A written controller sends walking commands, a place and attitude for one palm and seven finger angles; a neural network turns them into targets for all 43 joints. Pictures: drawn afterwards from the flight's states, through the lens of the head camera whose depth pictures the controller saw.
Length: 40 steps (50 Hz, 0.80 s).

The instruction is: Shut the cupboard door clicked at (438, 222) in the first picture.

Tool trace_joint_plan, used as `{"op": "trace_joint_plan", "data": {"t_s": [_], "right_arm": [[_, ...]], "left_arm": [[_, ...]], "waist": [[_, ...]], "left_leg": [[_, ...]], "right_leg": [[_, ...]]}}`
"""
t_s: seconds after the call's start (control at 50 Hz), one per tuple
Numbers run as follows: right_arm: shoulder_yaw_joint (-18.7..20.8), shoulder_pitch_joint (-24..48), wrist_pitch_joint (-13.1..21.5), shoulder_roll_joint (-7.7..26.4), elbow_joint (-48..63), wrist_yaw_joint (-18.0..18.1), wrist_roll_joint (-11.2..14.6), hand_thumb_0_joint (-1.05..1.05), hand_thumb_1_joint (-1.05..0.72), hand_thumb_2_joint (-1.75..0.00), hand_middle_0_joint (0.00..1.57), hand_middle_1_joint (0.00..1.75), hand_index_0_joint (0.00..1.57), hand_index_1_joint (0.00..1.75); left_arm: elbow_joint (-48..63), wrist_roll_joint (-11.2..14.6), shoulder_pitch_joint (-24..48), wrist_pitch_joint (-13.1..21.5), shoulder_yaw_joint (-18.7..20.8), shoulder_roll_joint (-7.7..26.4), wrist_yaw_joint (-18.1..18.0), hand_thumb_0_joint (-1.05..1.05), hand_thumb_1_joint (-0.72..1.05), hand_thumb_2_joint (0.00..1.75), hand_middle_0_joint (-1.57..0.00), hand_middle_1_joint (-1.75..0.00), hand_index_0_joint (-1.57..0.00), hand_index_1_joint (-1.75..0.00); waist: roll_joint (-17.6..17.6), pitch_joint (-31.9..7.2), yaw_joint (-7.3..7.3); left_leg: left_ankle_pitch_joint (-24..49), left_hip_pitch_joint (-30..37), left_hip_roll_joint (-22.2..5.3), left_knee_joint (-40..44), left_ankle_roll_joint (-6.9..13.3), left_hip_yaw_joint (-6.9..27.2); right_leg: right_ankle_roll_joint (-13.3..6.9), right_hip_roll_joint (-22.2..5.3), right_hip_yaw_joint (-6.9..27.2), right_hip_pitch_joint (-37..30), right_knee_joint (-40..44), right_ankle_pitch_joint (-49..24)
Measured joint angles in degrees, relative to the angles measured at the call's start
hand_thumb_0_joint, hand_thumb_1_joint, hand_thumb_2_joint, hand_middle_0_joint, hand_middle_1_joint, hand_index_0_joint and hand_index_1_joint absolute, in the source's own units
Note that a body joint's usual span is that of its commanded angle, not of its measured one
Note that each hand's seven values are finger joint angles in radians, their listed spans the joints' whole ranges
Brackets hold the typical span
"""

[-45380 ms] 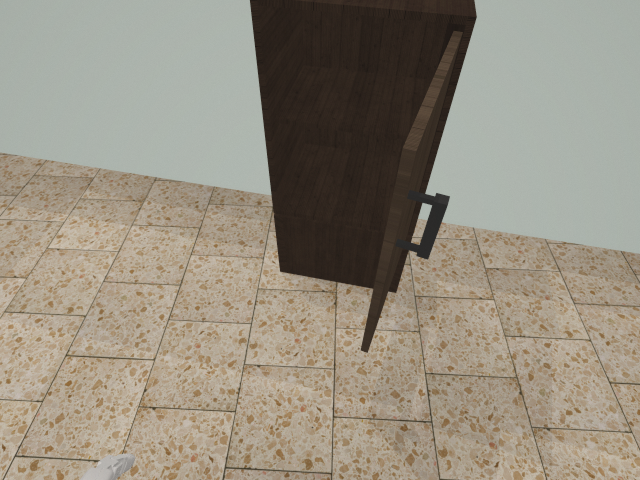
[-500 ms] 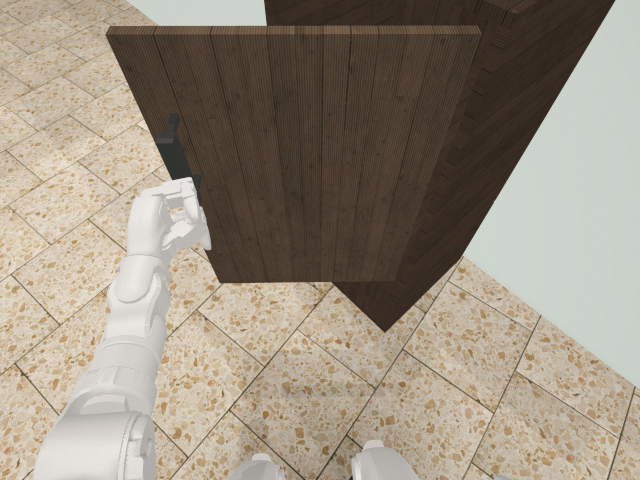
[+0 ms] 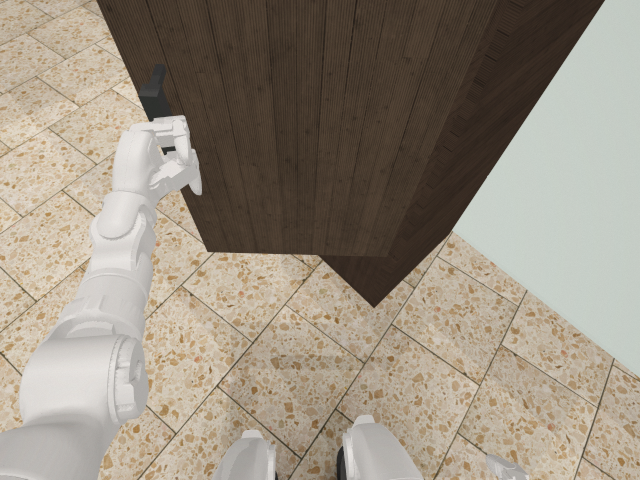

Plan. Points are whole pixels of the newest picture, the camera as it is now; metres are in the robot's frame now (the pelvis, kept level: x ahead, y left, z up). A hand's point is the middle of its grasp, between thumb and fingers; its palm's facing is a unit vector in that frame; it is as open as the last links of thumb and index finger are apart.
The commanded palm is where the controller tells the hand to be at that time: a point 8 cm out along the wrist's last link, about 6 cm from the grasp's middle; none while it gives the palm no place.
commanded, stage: push the door shut along its arc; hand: left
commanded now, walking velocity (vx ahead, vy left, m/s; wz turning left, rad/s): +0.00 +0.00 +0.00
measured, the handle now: (170, 121) +0.56 +0.17 +0.08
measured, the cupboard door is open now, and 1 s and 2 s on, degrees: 46 35 27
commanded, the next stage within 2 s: pull the fist back off the door in 1.16 s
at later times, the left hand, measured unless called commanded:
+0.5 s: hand (218, 133) +0.53 +0.10 +0.09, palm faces -0.23 -0.97 -0.03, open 3.1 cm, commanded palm +0.53 +0.16 +0.08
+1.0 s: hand (244, 103) +0.58 +0.07 +0.09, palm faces -0.34 -0.94 -0.04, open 2.9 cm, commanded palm +0.59 +0.12 +0.08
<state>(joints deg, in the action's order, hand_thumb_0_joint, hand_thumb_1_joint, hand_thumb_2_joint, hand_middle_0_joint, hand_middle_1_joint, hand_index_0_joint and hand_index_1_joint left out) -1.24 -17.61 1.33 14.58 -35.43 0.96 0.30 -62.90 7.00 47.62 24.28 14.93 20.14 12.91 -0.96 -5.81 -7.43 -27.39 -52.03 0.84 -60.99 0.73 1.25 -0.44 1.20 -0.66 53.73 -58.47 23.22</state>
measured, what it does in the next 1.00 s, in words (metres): stands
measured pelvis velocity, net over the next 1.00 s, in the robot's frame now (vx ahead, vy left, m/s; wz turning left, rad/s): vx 0.00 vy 0.00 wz -0.04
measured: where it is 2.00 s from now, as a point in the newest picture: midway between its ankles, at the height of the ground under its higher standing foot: outside the picture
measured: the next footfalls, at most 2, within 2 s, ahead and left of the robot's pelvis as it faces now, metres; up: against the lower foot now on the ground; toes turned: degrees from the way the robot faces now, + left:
none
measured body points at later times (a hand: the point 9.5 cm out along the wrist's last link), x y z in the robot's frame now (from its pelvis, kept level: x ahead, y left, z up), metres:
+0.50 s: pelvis +0.00 +0.01 -0.01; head +0.13 +0.01 +0.42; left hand +0.54 +0.16 +0.09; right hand +0.00 -0.26 -0.12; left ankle +0.01 +0.11 -0.66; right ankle +0.04 -0.12 -0.66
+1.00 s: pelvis +0.00 +0.00 -0.03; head +0.17 +0.00 +0.39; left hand +0.59 +0.13 +0.09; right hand -0.05 -0.26 -0.13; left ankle +0.01 +0.11 -0.66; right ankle +0.04 -0.12 -0.66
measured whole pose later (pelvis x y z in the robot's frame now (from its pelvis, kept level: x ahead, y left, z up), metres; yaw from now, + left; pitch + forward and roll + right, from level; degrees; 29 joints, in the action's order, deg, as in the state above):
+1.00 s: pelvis +0.00 +0.00 -0.03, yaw -2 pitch +27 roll -3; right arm -3.1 -23.7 0.1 15.5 -35.3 0.4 -1.3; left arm -77.5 0.3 75.6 13.8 16.7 34.7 21.8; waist -3.4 -4.8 -16.3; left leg -29.8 -66.6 -1.0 -69.2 0.8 1.7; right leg -0.6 3.1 -1.3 67.8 -64.3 23.9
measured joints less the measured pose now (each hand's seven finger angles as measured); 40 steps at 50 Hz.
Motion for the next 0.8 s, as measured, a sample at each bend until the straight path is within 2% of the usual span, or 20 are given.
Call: {"op": "trace_joint_plan", "data": {"t_s": [0.08,0.2,0.34,0.46,0.62,0.7,0.8], "right_arm": [[0.36,-1.52,-0.63,0.42,-0.45,-0.29,-0.13,0.01,-0.90,-0.89,0.20,0.30,0.20,0.30],[0.35,-3.70,-1.81,0.59,-1.14,-0.54,-0.19,0.01,-0.90,-0.89,0.20,0.30,0.20,0.30],[0.01,-4.81,-2.29,0.38,-0.57,-0.97,-0.59,0.01,-0.90,-0.89,0.20,0.30,0.20,0.30],[-0.40,-4.69,-2.36,0.60,0.11,-0.97,-0.67,0.01,-0.90,-0.89,0.20,0.30,0.20,0.30],[-0.59,-4.87,-2.07,1.10,-0.32,-0.90,-0.86,0.01,-0.90,-0.89,0.20,0.30,0.20,0.30],[-0.97,-4.60,-1.70,1.28,-0.41,-0.73,-0.99,0.01,-0.90,-0.89,0.20,0.30,0.20,0.30],[-1.26,-4.65,-1.18,1.39,0.33,-0.68,-1.34,0.00,-0.90,-0.89,0.20,0.30,0.20,0.30]], "left_arm": [[-0.75,-0.02,1.72,-0.97,-0.24,1.34,1.45,0.02,0.90,0.90,-1.30,-1.50,-1.31,-1.50],[-2.68,0.53,4.23,-2.61,-0.44,1.02,2.61,0.02,0.90,0.90,-1.30,-1.50,-1.30,-1.50],[-4.67,-1.32,6.98,-2.43,-0.03,2.02,2.67,0.02,0.90,0.90,-1.30,-1.50,-1.30,-1.50],[-7.29,-2.43,10.57,-3.19,1.60,4.71,3.64,0.02,0.90,0.90,-1.30,-1.50,-1.30,-1.50],[-9.79,-2.87,15.82,-4.96,0.07,6.94,5.75,0.02,0.90,0.90,-1.30,-1.50,-1.30,-1.50],[-11.87,-3.48,19.74,-6.37,-0.12,7.78,6.26,0.02,0.90,0.90,-1.30,-1.50,-1.30,-1.50],[-12.65,-4.74,23.05,-7.52,2.26,9.93,6.67,0.02,0.90,0.90,-1.30,-1.50,-1.30,-1.50]], "waist": [[-0.66,-0.41,-0.51],[-1.25,-0.52,-0.95],[-1.19,-0.39,-2.54],[-1.22,-0.05,-4.18],[-1.58,0.24,-5.03],[-1.71,0.47,-6.13],[-1.89,0.30,-7.83]], "left_leg": [[-0.49,-1.30,-0.02,-0.84,0.21,-0.15],[-0.73,-1.34,-0.05,-0.73,0.52,-0.40],[-0.78,-2.26,-0.28,-1.07,0.54,-0.47],[-0.90,-4.28,-0.56,-2.20,0.47,-0.36],[-1.08,-7.12,-0.71,-3.79,0.28,0.20],[-1.24,-8.95,-0.81,-4.83,0.17,0.60],[-1.72,-11.43,-1.34,-6.21,0.08,0.37]], "right_leg": [[0.22,0.04,0.14,1.23,-0.58,0.31],[0.51,0.08,0.39,1.23,-0.23,0.36],[0.51,0.31,0.45,2.13,-0.36,0.20],[0.38,0.59,0.31,4.08,-1.21,0.11],[0.20,0.73,-0.28,6.62,-2.38,0.20],[0.06,0.83,-0.70,8.26,-3.13,0.29],[-0.07,1.37,-0.52,10.90,-4.30,0.39]]}}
